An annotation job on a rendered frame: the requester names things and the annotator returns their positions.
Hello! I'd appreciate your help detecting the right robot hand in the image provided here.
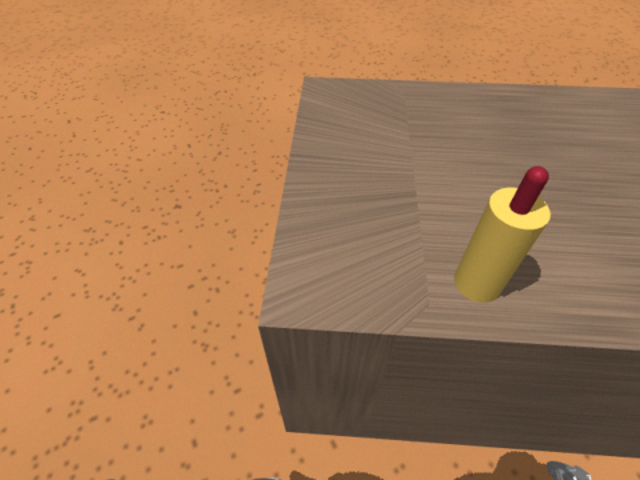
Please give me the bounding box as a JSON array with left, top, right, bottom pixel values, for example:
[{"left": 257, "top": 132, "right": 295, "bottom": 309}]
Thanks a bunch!
[{"left": 547, "top": 461, "right": 591, "bottom": 480}]

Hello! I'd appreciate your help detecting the bottle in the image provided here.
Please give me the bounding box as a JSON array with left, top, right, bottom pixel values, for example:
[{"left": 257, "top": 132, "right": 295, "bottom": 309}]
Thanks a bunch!
[{"left": 454, "top": 166, "right": 551, "bottom": 303}]

